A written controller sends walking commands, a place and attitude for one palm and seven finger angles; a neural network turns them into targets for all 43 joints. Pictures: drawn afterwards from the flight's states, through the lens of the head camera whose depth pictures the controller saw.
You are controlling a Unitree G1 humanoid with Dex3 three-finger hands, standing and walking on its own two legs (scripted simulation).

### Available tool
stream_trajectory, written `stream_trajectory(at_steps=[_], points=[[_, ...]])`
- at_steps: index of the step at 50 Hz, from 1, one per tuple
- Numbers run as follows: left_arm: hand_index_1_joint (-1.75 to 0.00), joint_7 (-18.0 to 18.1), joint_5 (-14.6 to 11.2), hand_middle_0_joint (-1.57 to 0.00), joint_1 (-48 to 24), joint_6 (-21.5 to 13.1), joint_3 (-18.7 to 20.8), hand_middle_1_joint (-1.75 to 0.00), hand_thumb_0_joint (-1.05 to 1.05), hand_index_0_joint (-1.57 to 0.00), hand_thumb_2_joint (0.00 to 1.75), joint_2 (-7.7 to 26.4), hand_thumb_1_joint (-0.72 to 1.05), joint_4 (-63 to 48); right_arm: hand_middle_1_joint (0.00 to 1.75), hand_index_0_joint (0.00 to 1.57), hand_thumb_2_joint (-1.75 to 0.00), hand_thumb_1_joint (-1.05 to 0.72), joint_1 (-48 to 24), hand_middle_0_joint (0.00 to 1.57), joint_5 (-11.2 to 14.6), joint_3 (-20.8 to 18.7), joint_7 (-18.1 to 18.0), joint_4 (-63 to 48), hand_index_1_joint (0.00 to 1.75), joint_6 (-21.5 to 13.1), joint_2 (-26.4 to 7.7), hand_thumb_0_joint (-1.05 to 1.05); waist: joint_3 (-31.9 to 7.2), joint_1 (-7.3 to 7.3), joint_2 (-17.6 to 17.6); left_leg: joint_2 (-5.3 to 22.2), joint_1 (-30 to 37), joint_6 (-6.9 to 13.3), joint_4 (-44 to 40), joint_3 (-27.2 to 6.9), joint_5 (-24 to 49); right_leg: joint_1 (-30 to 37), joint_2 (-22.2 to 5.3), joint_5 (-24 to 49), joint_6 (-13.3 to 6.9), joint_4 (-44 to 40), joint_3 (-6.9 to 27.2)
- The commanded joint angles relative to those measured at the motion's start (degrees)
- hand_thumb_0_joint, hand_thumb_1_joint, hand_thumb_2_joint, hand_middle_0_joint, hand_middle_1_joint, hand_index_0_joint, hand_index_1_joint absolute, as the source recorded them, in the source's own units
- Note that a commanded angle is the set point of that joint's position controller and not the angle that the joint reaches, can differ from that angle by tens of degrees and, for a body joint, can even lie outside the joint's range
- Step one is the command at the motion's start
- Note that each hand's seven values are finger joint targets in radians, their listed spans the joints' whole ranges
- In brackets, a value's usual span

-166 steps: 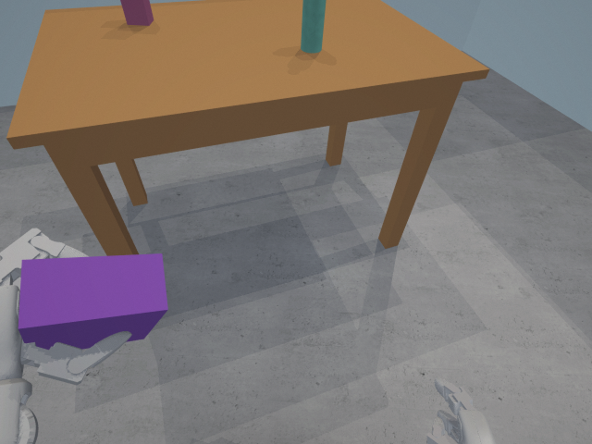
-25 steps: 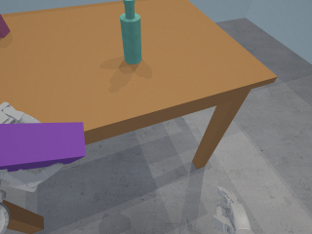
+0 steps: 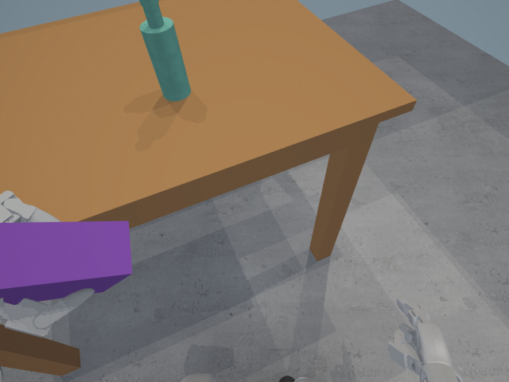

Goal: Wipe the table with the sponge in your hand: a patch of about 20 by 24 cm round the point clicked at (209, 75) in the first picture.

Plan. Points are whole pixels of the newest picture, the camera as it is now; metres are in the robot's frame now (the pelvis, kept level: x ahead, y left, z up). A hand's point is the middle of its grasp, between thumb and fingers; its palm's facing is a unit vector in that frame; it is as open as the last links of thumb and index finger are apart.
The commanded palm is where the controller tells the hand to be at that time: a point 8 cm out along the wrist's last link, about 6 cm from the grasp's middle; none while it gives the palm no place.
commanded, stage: come to a stop and stand still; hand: left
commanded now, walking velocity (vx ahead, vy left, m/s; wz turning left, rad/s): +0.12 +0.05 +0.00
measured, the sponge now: (79, 263) +0.24 +0.20 +0.15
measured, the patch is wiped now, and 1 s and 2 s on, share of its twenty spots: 0.00 0.00 0.00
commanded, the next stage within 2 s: look again from close up in 1.02 s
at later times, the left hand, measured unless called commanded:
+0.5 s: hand out of the picture +0.14 +0.24 +0.17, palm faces +0.47 -0.78 -0.41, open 10.0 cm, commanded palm +0.08 +0.27 +0.17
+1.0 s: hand (28, 345) +0.15 +0.21 +0.16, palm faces +0.38 -0.82 -0.42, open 10.0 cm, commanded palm +0.10 +0.25 +0.17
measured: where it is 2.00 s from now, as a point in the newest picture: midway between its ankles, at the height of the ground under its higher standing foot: outside the picture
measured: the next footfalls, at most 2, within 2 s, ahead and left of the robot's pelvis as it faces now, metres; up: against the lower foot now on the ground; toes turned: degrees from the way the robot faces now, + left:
left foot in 0.18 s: -0.02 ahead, +0.17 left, +0.00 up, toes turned +5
right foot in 0.50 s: -0.04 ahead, -0.10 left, +0.00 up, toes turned -6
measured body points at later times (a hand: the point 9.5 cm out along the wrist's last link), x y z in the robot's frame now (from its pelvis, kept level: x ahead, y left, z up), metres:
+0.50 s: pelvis -0.08 -0.01 -0.01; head -0.07 -0.02 +0.44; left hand +0.11 +0.28 +0.19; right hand +0.08 -0.19 -0.11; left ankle -0.06 +0.16 -0.74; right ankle -0.08 -0.10 -0.74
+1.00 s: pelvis -0.06 -0.03 -0.01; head -0.04 -0.02 +0.44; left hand +0.13 +0.25 +0.18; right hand +0.11 -0.27 -0.08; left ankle -0.04 +0.09 -0.74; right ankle -0.08 -0.10 -0.74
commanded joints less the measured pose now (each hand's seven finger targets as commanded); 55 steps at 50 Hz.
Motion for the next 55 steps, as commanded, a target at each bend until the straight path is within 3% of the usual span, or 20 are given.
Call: stream_trajectory(at_steps=[1,5,7,8,9,10,11,15,21,24,25,26,27,30,34,38,42,45,49,55], points=[[-1.6,1.8,-1.1,-1.2,3.2,-3.5,10.3,-1.6,0.0,-1.2,1.3,9.2,0.1,-10.9,0.3,0.2,-0.9,-0.9,-0.6,0.2,0.1,-0.6,0.2,-8.4,0.3,-2.4,-2.0,0.0,-18.8,3.72,-7.2,1.2,-1.7,1.0,-8.0,0.8,-0.5,20.2,-16.6,23.0,-1.1,-6.8,15.1],[-1.6,1.5,-0.7,-1.2,1.0,-2.9,7.8,-1.6,0.0,-1.2,1.3,7.6,0.1,-9.5,0.3,0.2,-0.9,-0.9,1.3,0.2,0.3,-0.7,0.4,-8.1,0.3,-2.6,-2.4,0.0,-15.3,3.24,-8.9,0.9,7.1,2.6,-21.0,3.1,1.5,9.9,-14.7,-4.8,0.0,-12.0,14.3],[-1.6,1.3,-0.5,-1.2,-2.0,-3.0,5.7,-1.6,0.0,-1.2,1.3,6.8,0.1,-10.2,0.3,0.2,-0.9,-0.9,2.5,0.2,0.1,-0.7,0.1,-7.6,0.3,-2.9,-2.7,0.0,-13.3,2.24,-4.1,1.4,14.2,3.6,-31.5,4.0,5.1,4.0,-10.3,-16.8,3.0,-11.4,11.4],[-1.6,1.2,-0.5,-1.2,-4.6,-3.3,4.5,-1.6,0.0,-1.2,1.3,6.4,0.1,-11.6,0.3,0.2,-0.9,-0.9,2.7,0.2,-0.2,-0.9,-0.4,-8.2,0.3,-3.3,-3.5,0.0,-11.2,2.25,1.2,5.5,13.6,5.4,-37.5,-0.7,-0.2,1.5,-6.4,-21.2,4.4,-6.8,10.1],[-1.6,1.2,-0.4,-1.2,-9.1,-4.2,3.8,-1.6,0.0,-1.2,1.3,6.2,0.1,-14.7,0.3,0.2,-0.9,-0.9,2.3,0.2,-0.3,-1.1,-0.7,-8.9,0.3,-3.9,-4.7,0.0,-7.8,2.34,12.4,13.5,13.8,8.4,-43.3,-11.3,-7.6,-5.4,-0.8,-20.5,6.0,4.0,6.1],[-1.6,1.7,0.6,-1.2,-10.3,-4.7,3.5,-1.6,0.0,-1.2,1.3,6.3,0.1,-13.2,0.3,0.2,-0.9,-0.9,1.7,0.2,-0.3,-0.5,-0.5,-8.3,0.3,-4.9,-4.4,0.0,-4.9,2.43,17.1,21.9,8.5,12.6,-47.8,-21.1,-13.6,-8.6,2.0,-17.9,6.3,19.3,2.4],[-1.6,1.7,1.1,-1.2,-12.2,-4.6,3.7,-1.6,0.0,-1.2,1.3,6.7,0.1,-11.2,0.3,0.2,-0.9,-0.9,0.2,0.2,-0.1,-0.7,-0.7,-7.9,0.3,-5.7,-3.5,0.0,-4.3,2.75,13.6,22.4,3.2,14.0,-48.1,-19.3,-8.7,-7.7,2.4,-14.7,6.3,30.3,3.9],[-1.6,0.3,2.1,-1.2,-18.4,-3.6,0.5,-1.6,0.0,-1.2,1.3,5.3,0.1,-8.5,0.3,0.2,-0.9,-0.9,0.0,0.2,0.3,-0.6,0.3,-4.7,0.3,-7.6,-2.8,0.0,0.6,2.57,15.3,17.5,0.8,12.1,-45.5,-9.0,-9.5,-10.7,-0.4,-9.6,6.9,35.4,3.7],[-1.6,0.4,1.0,-1.2,-17.7,-2.8,0.0,-1.6,0.0,-1.2,1.3,4.5,0.1,-7.2,0.3,0.2,-0.9,-0.9,0.9,0.2,-0.3,0.4,0.0,-4.0,0.3,-9.2,-2.4,0.0,-2.8,2.62,15.2,16.3,3.0,10.7,-42.2,-7.6,-6.2,3.3,2.4,-16.3,6.8,11.5,-1.0],[-1.6,1.0,1.1,-1.2,-14.5,-2.8,2.9,-1.6,0.0,-1.2,1.3,6.7,0.1,-7.4,0.3,0.2,-0.9,-0.9,1.0,0.2,-0.3,0.2,0.3,-4.1,0.3,-8.8,-1.6,0.0,-8.1,2.96,9.8,10.3,1.4,6.7,-30.1,-0.3,-6.0,14.9,2.1,-12.2,6.1,-4.2,-1.3],[-1.6,1.0,0.8,-1.2,-13.7,-2.9,3.5,-1.6,0.0,-1.2,1.3,7.4,0.1,-7.4,0.3,0.2,-0.9,-0.9,1.1,0.2,-0.1,0.2,0.5,-4.1,0.3,-8.3,-0.4,0.0,-8.5,2.69,1.4,7.1,-2.3,5.0,-18.6,2.7,-3.2,16.1,-4.8,-13.5,3.2,-8.8,8.2],[-1.6,1.1,0.6,-1.2,-13.5,-2.9,5.4,-1.6,0.0,-1.2,1.3,10.4,0.1,-7.9,0.3,0.2,-0.9,-0.9,0.4,0.2,-0.1,0.5,0.5,-4.6,0.3,-7.9,0.8,0.0,-8.2,2.97,-11.9,1.7,-10.5,2.5,-4.9,5.2,-3.7,17.6,-16.0,-12.4,-2.2,-14.3,26.4],[-1.6,1.2,0.0,-1.2,-14.8,-3.3,6.5,-1.6,0.0,-1.2,1.3,11.4,0.1,-8.9,0.3,0.2,-0.9,-0.9,-1.3,0.2,-0.3,0.3,0.5,-4.6,0.3,-8.2,-0.4,0.0,-8.1,3.81,-11.0,1.6,-13.5,2.0,5.7,1.0,-3.2,16.6,-21.3,-6.5,-4.8,-15.4,31.3],[-1.6,0.3,-0.8,-1.2,-4.5,-4.6,8.4,-1.6,0.0,-1.2,1.3,9.7,0.1,-7.0,0.3,0.2,-0.9,-0.9,-1.2,0.2,-0.1,0.8,1.0,-3.9,0.3,-6.8,0.9,0.0,-8.2,2.72,-2.2,3.7,-13.4,0.7,11.0,-2.7,4.6,16.3,-16.9,12.1,-3.9,-10.8,21.5],[-1.6,0.5,-0.8,-1.2,-2.5,-6.2,9.5,-1.6,0.0,-1.2,1.3,9.3,0.1,-7.3,0.3,0.2,-0.9,-0.9,-0.9,0.2,0.0,0.7,0.7,-5.0,0.3,-5.3,0.8,0.0,-12.3,1.94,-6.4,3.5,-7.2,0.2,-3.5,1.9,7.0,20.5,-12.9,32.6,-1.7,-5.8,8.4],[-1.6,1.0,-0.9,-1.2,-1.1,-5.8,8.7,-1.6,0.0,-1.2,1.3,8.5,0.1,-7.4,0.3,0.2,-0.9,-0.9,-0.4,0.2,-0.3,-0.2,0.3,-6.6,0.3,-6.0,-0.2,0.0,-13.8,3.93,-6.5,1.7,-2.0,1.5,-14.6,4.9,8.1,21.9,-12.1,33.7,-1.7,-5.1,10.6],[-1.6,1.1,-0.9,-1.2,-3.5,-5.1,6.1,-1.6,0.0,-1.2,1.3,7.6,0.1,-11.2,0.3,0.2,-0.9,-0.9,1.1,0.2,-0.2,-1.0,0.2,-7.2,0.3,-6.3,-1.7,0.0,-14.8,3.0,-3.3,1.2,8.1,2.1,-28.6,4.4,17.0,20.3,-10.0,30.3,1.0,-1.8,10.2],[-1.6,1.1,-0.5,-1.2,-5.3,-5.1,5.5,-1.6,0.0,-1.2,1.3,8.6,0.1,-15.1,0.3,0.2,-0.9,-0.9,1.3,0.2,0.3,-1.9,0.0,-7.8,0.3,-6.0,-3.9,0.0,-15.3,3.44,7.0,11.2,19.6,5.4,-30.4,-3.5,42.3,10.8,-3.8,14.0,5.3,3.4,7.3],[-1.6,0.7,-0.1,-1.2,-6.2,-5.2,6.1,-1.6,0.0,-1.2,1.3,9.8,0.1,-15.4,0.3,0.2,-0.9,-0.9,0.9,0.2,-0.8,-0.5,0.2,-7.4,0.3,-6.2,-2.5,0.0,-10.1,3.65,17.2,16.5,13.5,8.6,-33.6,-8.6,41.5,6.2,-0.4,-13.5,5.3,5.9,4.9],[-1.6,0.1,-0.7,-1.2,-7.3,-3.3,3.9,-1.6,0.0,-1.2,1.3,6.1,0.1,-8.3,0.3,0.2,-0.9,-0.9,1.2,0.2,0.2,0.1,0.4,-7.4,0.3,-6.4,-2.4,0.0,-9.1,2.58,3.4,8.8,5.5,3.5,-27.4,-0.4,19.1,12.3,-3.4,6.1,4.4,-5.2,10.2]])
